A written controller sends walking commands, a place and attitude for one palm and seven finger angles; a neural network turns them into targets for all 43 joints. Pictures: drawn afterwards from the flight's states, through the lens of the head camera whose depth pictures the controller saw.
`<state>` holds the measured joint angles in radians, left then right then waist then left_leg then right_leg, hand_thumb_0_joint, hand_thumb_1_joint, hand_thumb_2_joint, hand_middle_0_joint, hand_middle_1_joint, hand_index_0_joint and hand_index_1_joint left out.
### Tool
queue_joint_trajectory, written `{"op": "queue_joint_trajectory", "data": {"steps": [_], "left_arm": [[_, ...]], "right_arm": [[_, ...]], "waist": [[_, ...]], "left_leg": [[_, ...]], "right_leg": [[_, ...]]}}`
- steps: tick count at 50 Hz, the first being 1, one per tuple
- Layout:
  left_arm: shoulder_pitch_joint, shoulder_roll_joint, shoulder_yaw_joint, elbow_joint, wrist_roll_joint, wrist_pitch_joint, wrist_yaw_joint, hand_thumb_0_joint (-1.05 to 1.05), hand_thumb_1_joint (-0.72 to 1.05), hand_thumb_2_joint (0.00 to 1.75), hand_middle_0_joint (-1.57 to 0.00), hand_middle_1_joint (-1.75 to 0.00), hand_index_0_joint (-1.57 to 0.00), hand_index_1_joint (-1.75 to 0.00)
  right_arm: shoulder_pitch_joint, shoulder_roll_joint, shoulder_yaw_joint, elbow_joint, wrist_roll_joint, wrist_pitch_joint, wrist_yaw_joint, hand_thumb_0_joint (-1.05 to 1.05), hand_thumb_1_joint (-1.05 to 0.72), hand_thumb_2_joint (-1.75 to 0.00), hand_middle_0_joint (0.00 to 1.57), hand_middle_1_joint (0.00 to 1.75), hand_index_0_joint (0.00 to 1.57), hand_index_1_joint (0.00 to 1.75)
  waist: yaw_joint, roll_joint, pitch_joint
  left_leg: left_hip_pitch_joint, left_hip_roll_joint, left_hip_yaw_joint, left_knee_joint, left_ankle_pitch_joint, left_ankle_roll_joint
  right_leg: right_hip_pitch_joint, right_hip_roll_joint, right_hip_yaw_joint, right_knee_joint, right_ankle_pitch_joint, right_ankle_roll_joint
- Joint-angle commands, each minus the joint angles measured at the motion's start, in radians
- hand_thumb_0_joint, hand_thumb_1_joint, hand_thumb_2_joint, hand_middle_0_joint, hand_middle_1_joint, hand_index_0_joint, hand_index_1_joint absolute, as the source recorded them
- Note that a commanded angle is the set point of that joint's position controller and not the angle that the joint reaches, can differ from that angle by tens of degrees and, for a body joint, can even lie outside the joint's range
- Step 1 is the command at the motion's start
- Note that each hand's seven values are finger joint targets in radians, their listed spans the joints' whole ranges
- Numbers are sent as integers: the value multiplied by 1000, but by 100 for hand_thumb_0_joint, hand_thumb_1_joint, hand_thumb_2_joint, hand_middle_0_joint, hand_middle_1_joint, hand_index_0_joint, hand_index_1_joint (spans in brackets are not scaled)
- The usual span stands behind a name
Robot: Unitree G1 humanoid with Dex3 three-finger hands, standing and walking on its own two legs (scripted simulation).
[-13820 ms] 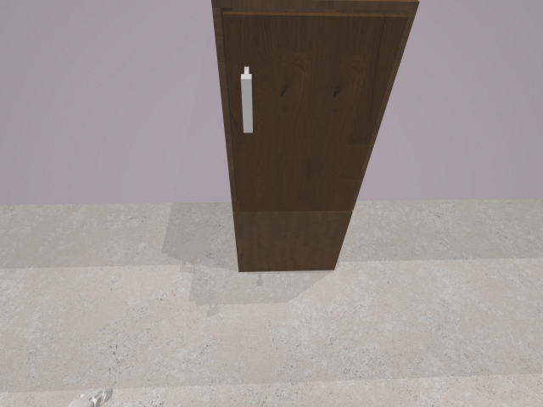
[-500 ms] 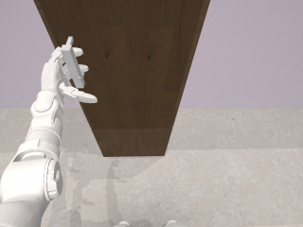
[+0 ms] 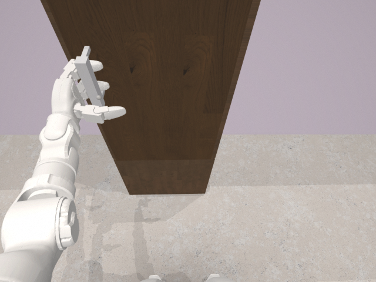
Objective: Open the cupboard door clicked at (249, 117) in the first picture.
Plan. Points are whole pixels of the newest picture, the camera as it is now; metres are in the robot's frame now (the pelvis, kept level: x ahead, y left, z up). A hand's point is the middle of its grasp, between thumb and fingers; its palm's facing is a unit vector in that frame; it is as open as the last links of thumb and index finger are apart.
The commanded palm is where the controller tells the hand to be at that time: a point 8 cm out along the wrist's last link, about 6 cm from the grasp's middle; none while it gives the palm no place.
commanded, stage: close the thumb around the handle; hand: left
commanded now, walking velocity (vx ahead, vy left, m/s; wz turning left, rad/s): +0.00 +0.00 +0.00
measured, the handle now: (93, 79) +0.53 +0.20 +0.11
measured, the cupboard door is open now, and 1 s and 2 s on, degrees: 1 16 49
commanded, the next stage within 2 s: pull the door open along its arc in 0.44 s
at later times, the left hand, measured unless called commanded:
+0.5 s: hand (98, 96) +0.48 +0.18 +0.11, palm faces +0.00 -1.00 +0.01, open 5.8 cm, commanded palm +0.45 +0.23 +0.11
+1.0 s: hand (102, 129) +0.39 +0.16 +0.11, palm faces -0.07 -1.00 +0.02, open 6.3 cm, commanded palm +0.34 +0.21 +0.11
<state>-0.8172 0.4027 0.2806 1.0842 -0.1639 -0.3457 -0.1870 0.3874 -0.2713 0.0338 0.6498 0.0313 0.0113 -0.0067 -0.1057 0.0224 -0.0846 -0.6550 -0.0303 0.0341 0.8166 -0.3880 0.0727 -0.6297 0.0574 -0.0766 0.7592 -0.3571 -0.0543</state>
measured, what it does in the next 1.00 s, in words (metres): stands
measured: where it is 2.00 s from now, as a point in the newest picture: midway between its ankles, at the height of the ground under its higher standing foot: outside the picture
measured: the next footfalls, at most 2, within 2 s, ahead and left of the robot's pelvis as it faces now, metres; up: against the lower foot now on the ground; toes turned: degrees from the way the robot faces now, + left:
none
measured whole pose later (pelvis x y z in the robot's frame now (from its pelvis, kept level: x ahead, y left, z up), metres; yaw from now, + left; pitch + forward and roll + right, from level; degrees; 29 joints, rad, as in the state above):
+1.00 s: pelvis +0.02 +0.00 +0.01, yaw -3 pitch +9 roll -1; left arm -0.28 0.27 0.23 0.48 -0.25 -0.23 -0.22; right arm 0.35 -0.26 0.02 0.55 0.06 0.02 0.01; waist -0.06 0.04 -0.12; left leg -0.50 -0.02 0.08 0.73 -0.39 0.07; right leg -0.50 0.07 -0.02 0.69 -0.35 -0.05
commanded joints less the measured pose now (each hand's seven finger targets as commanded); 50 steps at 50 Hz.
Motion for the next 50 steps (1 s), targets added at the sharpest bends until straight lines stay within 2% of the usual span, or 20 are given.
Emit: {"op": "queue_joint_trajectory", "data": {"steps": [1, 2, 3, 5, 7, 8, 12, 16, 18, 19, 20, 21, 27, 28, 32, 34, 35, 39, 44, 50], "left_arm": [[-502, 134, -39, -220, 5, -69, -16, 0, 28, 64, -36, -128, -36, -128], [-512, 145, -29, -223, 5, -70, -16, 0, 34, 66, -36, -129, -36, -129], [-494, 148, -24, -205, 4, -65, -18, 0, 40, 68, -36, -130, -36, -130], [-485, 214, 26, -213, 2, -68, -16, 0, 51, 73, -37, -131, -37, -131], [-503, 160, -21, -224, 1, -67, -27, 0, 62, 78, -38, -132, -38, -132], [-493, 147, -27, -230, -2, -67, -32, 0, 68, 80, -38, -133, -38, -133], [-455, 206, 21, -202, -11, -59, -36, 0, 90, 90, -40, -135, -40, -135], [-463, 242, 45, -188, -13, -49, -44, 0, 90, 90, -40, -135, -40, -135], [-434, 243, 48, -197, -12, -46, -48, 0, 90, 90, -40, -135, -40, -135], [-458, 236, 39, -223, -15, -51, -51, 0, 90, 90, -40, -135, -40, -135], [-429, 262, 64, -207, -10, -50, -52, 0, 90, 90, -40, -135, -40, -135], [-446, 251, 49, -214, -13, -50, -54, 0, 90, 90, -40, -135, -40, -135], [-461, 254, 54, -178, -15, -39, -52, 0, 90, 90, -40, -135, -40, -135], [-411, 269, 74, -189, -14, -40, -52, 0, 90, 90, -40, -135, -40, -135], [-335, 249, 66, -275, -22, -48, -58, 0, 90, 90, -40, -135, -40, -135], [-263, 235, 65, -309, -33, -44, -61, 0, 90, 90, -40, -135, -40, -135], [-224, 233, 70, -326, -38, -39, -59, 0, 90, 90, -40, -135, -40, -135], [-68, 205, 64, -478, -61, -29, -57, 0, 90, 90, -40, -135, -40, -135], [208, 152, 56, -691, -93, 8, -49, 0, 90, 90, -40, -135, -40, -135], [489, 16, -18, -969, -106, 66, 0, 0, 90, 90, -40, -135, -40, -135]], "right_arm": [[94, -164, -62, -80, 4, -28, -16, 0, -90, -90, 20, 30, 20, 30], [94, -165, -64, -74, 3, -29, -16, 0, -90, -90, 20, 30, 20, 30], [97, -167, -64, -74, 3, -29, -15, 0, -90, -90, 20, 30, 20, 30], [102, -171, -62, -76, 2, -26, -18, 0, -90, -90, 20, 30, 20, 30], [95, -163, -62, -77, 4, -26, -18, 0, -90, -90, 20, 30, 20, 30], [94, -162, -62, -79, 4, -27, -16, 0, -90, -90, 20, 30, 20, 30], [91, -166, -59, -84, 6, -21, -20, 0, -90, -90, 20, 30, 20, 30], [90, -168, -55, -87, 8, -19, -26, 0, -90, -90, 20, 30, 20, 30], [88, -165, -55, -98, 9, -17, -26, 0, -90, -90, 20, 30, 20, 30], [90, -164, -54, -100, 7, -18, -26, 0, -90, -90, 20, 30, 20, 30], [90, -166, -55, -99, 7, -17, -26, 0, -90, -90, 20, 30, 20, 30], [85, -163, -53, -99, 9, -15, -27, 0, -90, -90, 20, 30, 20, 30], [94, -168, -55, -98, 8, -15, -30, 0, -90, -90, 20, 30, 20, 30], [94, -170, -56, -107, 7, -15, -29, 0, -90, -90, 20, 30, 20, 30], [82, -162, -58, -125, 9, -12, -23, 0, -90, -90, 20, 30, 20, 30], [77, -162, -60, -139, 11, -10, -19, 0, -90, -90, 20, 30, 20, 30], [72, -162, -61, -144, 13, -9, -17, 0, -90, -90, 20, 30, 20, 30], [37, -155, -66, -184, 21, -12, -10, 0, -90, -90, 20, 30, 20, 30], [-28, -139, -66, -231, 29, -27, -1, 0, -90, -90, 20, 30, 20, 30], [-117, -111, -62, -272, 32, -60, 6, 0, -90, -90, 20, 30, 20, 30]], "waist": [[-38, 59, -378], [-35, 81, -373], [-36, 54, -374], [-22, 48, -403], [-35, 68, -398], [-30, 76, -403], [-22, 28, -381], [-25, 17, -360], [-11, 40, -379], [-18, 61, -394], [-4, 63, -400], [-15, 72, -385], [-27, 11, -358], [-1, 34, -386], [23, 86, -448], [32, 64, -451], [38, 31, -438], [68, 29, -433], [107, 20, -375], [124, 18, -299]], "left_leg": [[330, 41, -119, -87, 342, -48], [336, 42, -120, -86, 347, -51], [327, 41, -118, -83, 332, -47], [305, 36, -110, -82, 358, -43], [324, 37, -109, -79, 376, -44], [331, 37, -109, -77, 374, -46], [267, 31, -91, -79, 345, -35], [225, 28, -84, -82, 313, -28], [232, 25, -80, -85, 326, -29], [251, 26, -83, -80, 355, -30], [253, 27, -84, -77, 357, -32], [247, 28, -80, -78, 348, -32], [211, 29, -83, -87, 284, -27], [221, 28, -84, -91, 302, -30], [296, 33, -83, -83, 429, -40], [304, 35, -82, -82, 464, -39], [297, 39, -78, -87, 467, -37], [305, 38, -67, -101, 512, -34], [301, 39, -48, -130, 526, -31], [347, 47, -50, -165, 529, -45]], "right_leg": [[47, -5, 60, -72, 268, 22], [37, -6, 59, -73, 266, 20], [43, -4, 61, -76, 261, 21], [95, -7, 67, -70, 302, 21], [78, -7, 65, -72, 315, 22], [74, -6, 64, -72, 307, 22], [127, -8, 77, -81, 332, 25], [149, -11, 85, -85, 332, 27], [164, -12, 86, -81, 344, 24], [164, -12, 83, -76, 360, 23], [158, -11, 83, -74, 357, 22], [153, -12, 85, -78, 353, 25], [147, -12, 85, -88, 305, 29], [164, -13, 83, -81, 313, 24], [181, -9, 76, -66, 389, 21], [194, -5, 73, -68, 406, 20], [204, -3, 72, -71, 419, 23], [267, -5, 75, -76, 459, 20], [322, -13, 76, -93, 491, 21], [306, -16, 56, -110, 454, 25]]}}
